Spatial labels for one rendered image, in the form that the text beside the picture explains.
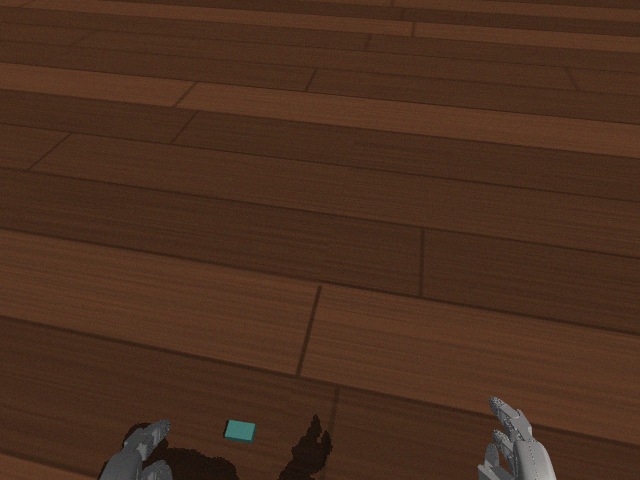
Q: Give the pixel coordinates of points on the left robot hand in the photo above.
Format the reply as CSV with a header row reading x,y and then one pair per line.
x,y
127,465

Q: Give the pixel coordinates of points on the right robot hand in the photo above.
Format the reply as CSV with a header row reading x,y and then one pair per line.
x,y
527,459

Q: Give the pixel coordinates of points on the small box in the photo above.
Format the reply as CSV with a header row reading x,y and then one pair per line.
x,y
240,431

